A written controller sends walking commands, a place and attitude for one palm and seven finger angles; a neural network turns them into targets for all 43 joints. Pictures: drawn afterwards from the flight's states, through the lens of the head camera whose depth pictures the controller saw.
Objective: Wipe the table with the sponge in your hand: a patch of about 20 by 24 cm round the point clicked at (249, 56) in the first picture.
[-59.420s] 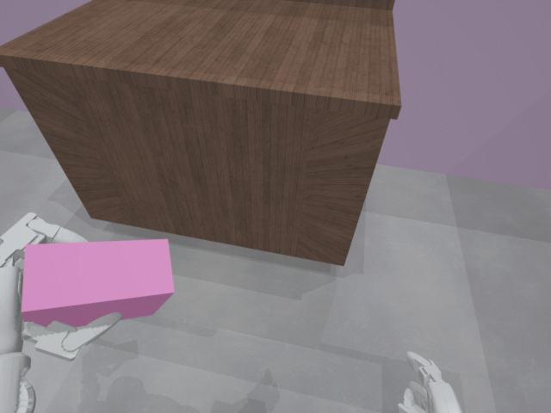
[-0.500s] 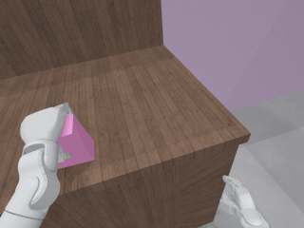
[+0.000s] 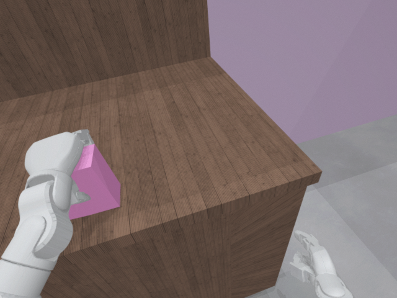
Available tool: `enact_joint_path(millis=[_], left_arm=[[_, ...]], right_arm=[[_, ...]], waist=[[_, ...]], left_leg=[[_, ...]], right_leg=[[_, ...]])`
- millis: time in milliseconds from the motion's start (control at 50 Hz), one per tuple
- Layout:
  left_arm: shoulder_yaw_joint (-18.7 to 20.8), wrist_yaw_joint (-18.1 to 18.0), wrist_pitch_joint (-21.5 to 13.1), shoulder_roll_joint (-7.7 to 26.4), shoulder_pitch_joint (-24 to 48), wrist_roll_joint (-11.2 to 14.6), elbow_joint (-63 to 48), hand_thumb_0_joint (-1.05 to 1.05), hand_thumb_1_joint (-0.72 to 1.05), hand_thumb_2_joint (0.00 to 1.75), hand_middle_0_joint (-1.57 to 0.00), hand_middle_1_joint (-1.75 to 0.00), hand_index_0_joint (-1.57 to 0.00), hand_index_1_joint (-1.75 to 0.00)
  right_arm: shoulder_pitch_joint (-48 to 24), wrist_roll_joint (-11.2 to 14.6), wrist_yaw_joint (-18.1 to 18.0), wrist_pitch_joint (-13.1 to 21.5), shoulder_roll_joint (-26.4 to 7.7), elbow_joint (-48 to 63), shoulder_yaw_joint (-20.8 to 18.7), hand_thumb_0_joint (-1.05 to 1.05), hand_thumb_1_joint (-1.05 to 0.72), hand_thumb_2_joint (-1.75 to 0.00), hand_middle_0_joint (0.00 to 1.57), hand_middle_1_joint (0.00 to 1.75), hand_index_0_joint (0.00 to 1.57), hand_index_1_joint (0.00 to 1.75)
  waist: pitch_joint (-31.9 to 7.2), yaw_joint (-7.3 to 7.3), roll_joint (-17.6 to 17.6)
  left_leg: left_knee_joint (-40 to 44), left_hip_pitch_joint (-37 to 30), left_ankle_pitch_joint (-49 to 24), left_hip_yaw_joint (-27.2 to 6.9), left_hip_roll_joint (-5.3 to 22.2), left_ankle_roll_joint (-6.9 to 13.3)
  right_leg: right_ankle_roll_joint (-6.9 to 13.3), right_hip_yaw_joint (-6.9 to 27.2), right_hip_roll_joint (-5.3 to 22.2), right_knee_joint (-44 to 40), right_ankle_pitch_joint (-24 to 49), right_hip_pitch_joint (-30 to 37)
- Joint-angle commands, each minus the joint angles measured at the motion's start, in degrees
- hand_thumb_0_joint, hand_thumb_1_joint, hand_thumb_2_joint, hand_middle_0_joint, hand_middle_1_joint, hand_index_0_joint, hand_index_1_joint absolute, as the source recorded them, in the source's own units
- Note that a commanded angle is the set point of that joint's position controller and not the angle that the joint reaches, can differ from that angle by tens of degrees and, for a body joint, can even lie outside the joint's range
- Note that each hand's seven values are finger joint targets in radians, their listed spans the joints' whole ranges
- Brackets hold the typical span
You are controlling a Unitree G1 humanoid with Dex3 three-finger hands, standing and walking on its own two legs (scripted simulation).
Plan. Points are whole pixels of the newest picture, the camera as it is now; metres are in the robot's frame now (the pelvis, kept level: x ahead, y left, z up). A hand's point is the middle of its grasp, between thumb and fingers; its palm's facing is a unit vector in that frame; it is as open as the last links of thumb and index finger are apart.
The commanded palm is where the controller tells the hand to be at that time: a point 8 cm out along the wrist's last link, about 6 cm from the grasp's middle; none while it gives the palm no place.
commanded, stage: lift the sponge slowly off the table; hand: left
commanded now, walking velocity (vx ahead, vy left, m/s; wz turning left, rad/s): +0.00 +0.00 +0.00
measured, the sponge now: (87, 190) +0.27 +0.28 +0.11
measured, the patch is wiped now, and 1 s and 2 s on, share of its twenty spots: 1.00 1.00 1.00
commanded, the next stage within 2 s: bring the sponge back beside the body in 1.38 s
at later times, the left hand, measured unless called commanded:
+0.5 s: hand (59, 165) +0.26 +0.29 +0.20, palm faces +0.19 -0.08 -0.98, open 10.4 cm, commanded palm +0.22 +0.28 +0.27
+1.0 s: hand (63, 143) +0.28 +0.27 +0.23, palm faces +0.28 -0.10 -0.96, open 10.4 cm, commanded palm +0.23 +0.27 +0.30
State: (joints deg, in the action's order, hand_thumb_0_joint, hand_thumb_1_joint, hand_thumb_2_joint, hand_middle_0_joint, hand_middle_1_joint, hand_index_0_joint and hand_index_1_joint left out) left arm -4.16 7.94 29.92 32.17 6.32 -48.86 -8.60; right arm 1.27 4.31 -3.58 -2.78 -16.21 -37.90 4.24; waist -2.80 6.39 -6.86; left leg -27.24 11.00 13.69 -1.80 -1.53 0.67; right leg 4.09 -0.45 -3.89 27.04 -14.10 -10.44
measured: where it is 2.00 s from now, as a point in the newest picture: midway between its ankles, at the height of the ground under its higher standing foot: outside the picture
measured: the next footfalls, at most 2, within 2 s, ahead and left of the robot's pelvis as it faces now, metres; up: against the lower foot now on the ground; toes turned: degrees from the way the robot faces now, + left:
none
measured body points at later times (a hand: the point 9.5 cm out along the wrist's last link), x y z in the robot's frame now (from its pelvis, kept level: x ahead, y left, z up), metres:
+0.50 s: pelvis -0.02 +0.00 +0.00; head -0.05 -0.05 +0.45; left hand +0.24 +0.29 +0.25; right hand +0.26 -0.18 -0.06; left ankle +0.01 +0.12 -0.74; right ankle +0.01 -0.07 -0.74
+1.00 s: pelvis -0.02 +0.01 +0.00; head -0.05 -0.05 +0.45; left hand +0.26 +0.27 +0.28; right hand +0.24 -0.19 -0.07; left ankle +0.01 +0.12 -0.74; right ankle +0.01 -0.07 -0.74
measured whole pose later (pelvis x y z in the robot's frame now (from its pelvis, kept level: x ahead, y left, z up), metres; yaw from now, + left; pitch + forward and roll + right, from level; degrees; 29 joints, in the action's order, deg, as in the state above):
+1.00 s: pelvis -0.02 +0.01 +0.00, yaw +0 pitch -3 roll +0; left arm -4.1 9.5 32.6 33.9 16.7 -45.5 -9.8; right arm 0.3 5.0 -4.6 -2.1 -16.2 -38.1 4.4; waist -2.4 7.6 -7.6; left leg -25.1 10.7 11.1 -1.3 -2.0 0.9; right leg 3.6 0.1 -3.3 25.9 -12.0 -10.6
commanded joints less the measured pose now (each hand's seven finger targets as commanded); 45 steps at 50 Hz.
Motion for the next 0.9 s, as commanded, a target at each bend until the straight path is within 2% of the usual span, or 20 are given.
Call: enact_joint_path(millis=[0,60,120,160,200,260,280,420,460,500,560,600,620,660,680,740,760,820,860,880], left_arm=[[9.98,-2.04,-0.78,14.98,15.67,-1.74,-9.71,0.00,0.10,1.30,-1.20,-1.60,-1.20,-1.60],[10.66,-2.09,-1.22,15.99,17.42,-1.36,-14.03,0.00,0.10,1.30,-1.20,-1.60,-1.20,-1.60],[9.26,-2.30,-1.34,14.45,17.71,-1.22,-12.85,0.00,0.10,1.30,-1.20,-1.60,-1.20,-1.60],[12.43,-2.75,-1.51,18.10,19.06,-1.14,-13.86,0.00,0.10,1.30,-1.20,-1.60,-1.20,-1.60],[10.58,-2.88,-1.66,16.37,21.76,-1.37,-12.19,0.00,0.10,1.30,-1.20,-1.60,-1.20,-1.60],[11.80,-2.81,-1.67,18.04,23.25,-1.21,-13.20,0.00,0.10,1.30,-1.20,-1.60,-1.20,-1.60],[11.12,-2.75,-1.55,17.43,23.17,-1.40,-12.05,0.00,0.10,1.30,-1.20,-1.60,-1.20,-1.60],[8.52,-1.51,-0.96,15.31,26.31,-0.85,-9.03,0.00,0.10,1.30,-1.20,-1.60,-1.20,-1.60],[9.41,-1.42,-1.04,16.43,27.66,-1.13,-12.04,0.00,0.10,1.30,-1.20,-1.60,-1.20,-1.60],[8.11,-1.28,-0.79,15.12,28.69,-1.15,-10.62,0.00,0.10,1.30,-1.20,-1.60,-1.20,-1.60],[9.89,-1.45,-0.38,17.08,30.03,-0.92,-9.85,0.00,0.10,1.30,-1.20,-1.60,-1.20,-1.60],[7.73,-1.54,-0.22,15.20,32.59,-0.89,-7.17,0.00,0.10,1.30,-1.20,-1.60,-1.20,-1.60],[8.74,-1.61,-0.05,16.42,32.49,-0.95,-5.74,0.00,0.10,1.30,-1.20,-1.60,-1.20,-1.60],[9.31,-1.83,-0.16,17.34,34.76,-1.35,-9.40,0.00,0.10,1.30,-1.20,-1.60,-1.20,-1.60],[8.09,-1.80,-0.06,15.88,34.68,-1.19,-9.57,0.00,0.10,1.30,-1.20,-1.60,-1.20,-1.60],[7.79,-1.63,0.60,15.27,34.11,-0.51,-8.48,0.00,0.10,1.30,-1.20,-1.60,-1.20,-1.60],[10.02,-1.67,0.85,17.50,33.44,-0.53,-8.91,0.00,0.10,1.30,-1.20,-1.60,-1.20,-1.60],[10.08,-1.48,1.31,16.98,30.99,0.10,-9.57,0.00,0.10,1.30,-1.20,-1.60,-1.20,-1.60],[11.72,-1.51,1.52,18.66,31.42,0.33,-12.88,0.00,0.10,1.30,-1.20,-1.60,-1.20,-1.60],[10.26,-1.41,1.86,17.01,31.63,0.72,-11.74,0.00,0.10,1.30,-1.20,-1.60,-1.20,-1.60]], right_arm=[[-14.08,-0.30,0.01,3.72,-4.44,10.63,-2.11,0.00,-0.90,-0.90,0.20,0.30,0.20,0.30],[-15.54,-0.20,0.07,3.92,-4.33,11.32,-2.00,0.00,-0.90,-0.90,0.20,0.30,0.20,0.30],[-14.60,-0.49,-0.16,3.97,-4.26,11.01,-2.13,0.00,-0.90,-0.90,0.20,0.30,0.20,0.30],[-15.54,-0.38,-0.39,4.27,-4.52,10.87,-2.21,0.00,-0.90,-0.90,0.20,0.30,0.20,0.30],[-15.02,-0.28,-0.58,4.33,-4.16,10.40,-2.06,0.00,-0.90,-0.90,0.20,0.30,0.20,0.30],[-16.50,-0.10,-0.80,4.65,-4.27,10.56,-2.11,0.00,-0.90,-0.90,0.20,0.30,0.20,0.30],[-15.70,-0.39,-0.92,4.67,-4.29,10.26,-2.06,0.00,-0.90,-0.90,0.20,0.30,0.20,0.30],[-16.16,-0.13,-1.41,4.67,-4.22,9.94,-1.86,0.00,-0.90,-0.90,0.20,0.30,0.20,0.30],[-17.34,0.21,-1.37,5.08,-4.01,10.73,-1.81,0.00,-0.90,-0.90,0.20,0.30,0.20,0.30],[-16.79,0.14,-1.30,4.90,-3.85,10.14,-1.55,0.00,-0.90,-0.90,0.20,0.30,0.20,0.30],[-16.93,0.31,-1.49,4.80,-4.12,10.33,-1.56,0.00,-0.90,-0.90,0.20,0.30,0.20,0.30],[-16.43,0.32,-1.70,4.90,-3.95,9.98,-1.37,0.00,-0.90,-0.90,0.20,0.30,0.20,0.30],[-16.11,0.15,-1.85,4.67,-4.37,9.58,-1.58,0.00,-0.90,-0.90,0.20,0.30,0.20,0.30],[-16.80,0.39,-1.62,5.03,-4.19,10.49,-1.56,0.00,-0.90,-0.90,0.20,0.30,0.20,0.30],[-16.82,0.26,-1.59,5.17,-3.92,10.82,-1.51,0.00,-0.90,-0.90,0.20,0.30,0.20,0.30],[-16.42,0.31,-1.34,4.74,-4.07,10.34,-1.61,0.00,-0.90,-0.90,0.20,0.30,0.20,0.30],[-16.59,0.45,-1.29,4.89,-4.30,10.60,-1.62,0.00,-0.90,-0.90,0.20,0.30,0.20,0.30],[-16.40,0.16,-1.10,4.34,-4.30,10.81,-1.76,0.00,-0.90,-0.90,0.20,0.30,0.20,0.30],[-16.92,0.38,-0.89,4.23,-4.36,11.44,-1.73,0.00,-0.90,-0.90,0.20,0.30,0.20,0.30],[-16.87,0.34,-0.91,4.19,-4.02,11.56,-1.50,0.00,-0.90,-0.90,0.20,0.30,0.20,0.30]], waist=[[-11.37,1.34,4.64],[-11.55,1.49,1.49],[-10.85,1.24,3.73],[-11.19,1.62,2.89],[-10.92,1.11,3.75],[-11.70,1.45,1.88],[-12.20,1.58,2.17],[-9.72,1.07,3.52],[-11.69,1.41,0.68],[-10.99,0.99,3.02],[-10.09,1.26,2.14],[-9.33,0.89,4.02],[-9.48,1.12,3.78],[-12.38,1.52,1.06],[-13.45,1.89,0.39],[-12.36,1.52,3.63],[-12.24,1.80,2.22],[-13.18,2.31,4.22],[-14.34,2.45,1.96],[-12.87,2.31,2.92]], left_leg=[[1.88,-1.62,-12.91,-2.23,-0.96,2.12],[2.63,-2.62,-12.94,-2.82,-0.96,2.04],[2.30,-2.64,-12.63,-2.31,-0.85,2.09],[2.37,-2.78,-11.67,-2.83,-0.97,1.96],[2.73,-2.79,-11.13,-2.62,-0.91,1.80],[3.17,-3.35,-10.64,-3.12,-1.00,1.72],[3.09,-3.01,-11.21,-2.81,-1.00,1.77],[4.36,-2.72,-7.92,-3.04,-0.50,1.53],[4.63,-3.46,-8.16,-3.44,-0.57,1.42],[4.74,-3.02,-8.31,-3.18,-0.48,1.29],[5.74,-2.79,-5.91,-3.63,-0.28,1.23],[5.70,-2.09,-5.24,-3.09,-0.25,1.16],[5.72,-2.18,-4.93,-3.06,-0.22,1.24],[5.96,-3.08,-6.15,-3.46,-0.42,1.11],[5.63,-2.72,-7.39,-3.20,-0.54,1.13],[5.58,-2.82,-8.08,-3.11,-0.27,1.12],[5.79,-2.81,-7.70,-3.53,-0.15,1.06],[4.82,-2.37,-9.84,-2.92,-0.25,1.17],[5.00,-2.84,-10.61,-3.30,-0.34,1.05],[4.75,-1.95,-10.72,-3.06,-0.28,1.09]], right_leg=[[0.45,6.57,3.33,-4.29,13.02,5.55],[0.93,7.21,2.98,-4.53,12.07,5.35],[0.60,6.48,3.37,-5.03,11.77,4.82],[1.05,8.84,3.26,-5.40,10.45,5.04],[0.74,7.44,3.46,-5.70,9.20,4.49],[1.33,9.00,3.25,-6.00,8.26,4.93],[1.21,7.47,3.51,-5.62,8.70,5.59],[0.97,6.57,3.59,-7.05,4.23,3.23],[1.54,8.38,3.42,-6.67,4.47,4.05],[1.11,6.86,3.59,-6.75,4.23,3.52],[1.41,7.67,3.12,-7.33,1.41,2.69],[0.97,6.34,3.59,-7.59,0.61,2.11],[1.07,6.26,3.44,-7.79,0.43,2.21],[1.58,7.40,3.25,-6.93,1.76,3.79],[1.62,6.47,3.63,-6.21,3.19,4.90],[1.19,6.23,3.62,-6.71,4.42,4.25],[1.61,7.47,3.22,-6.72,3.73,4.15],[1.29,6.75,3.67,-5.91,6.66,5.30],[1.56,7.62,3.34,-5.40,7.39,5.85],[1.38,6.61,3.66,-5.29,7.53,5.24]])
